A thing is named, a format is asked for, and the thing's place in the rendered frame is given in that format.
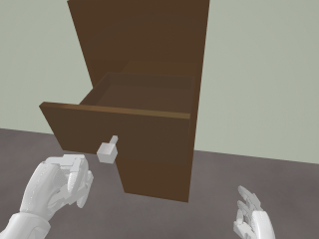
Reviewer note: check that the drawer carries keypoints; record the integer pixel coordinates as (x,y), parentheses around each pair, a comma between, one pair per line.
(150,114)

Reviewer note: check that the left robot hand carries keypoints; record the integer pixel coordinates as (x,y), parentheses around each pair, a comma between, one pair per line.
(68,174)

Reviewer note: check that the left robot forearm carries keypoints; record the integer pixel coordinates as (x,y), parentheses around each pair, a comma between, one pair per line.
(25,225)

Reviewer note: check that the cabinet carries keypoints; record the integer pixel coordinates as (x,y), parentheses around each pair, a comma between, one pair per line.
(153,37)

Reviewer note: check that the handle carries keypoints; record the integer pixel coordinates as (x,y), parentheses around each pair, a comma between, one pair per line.
(107,152)

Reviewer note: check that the right robot hand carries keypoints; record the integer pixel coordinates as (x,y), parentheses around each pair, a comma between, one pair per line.
(258,224)

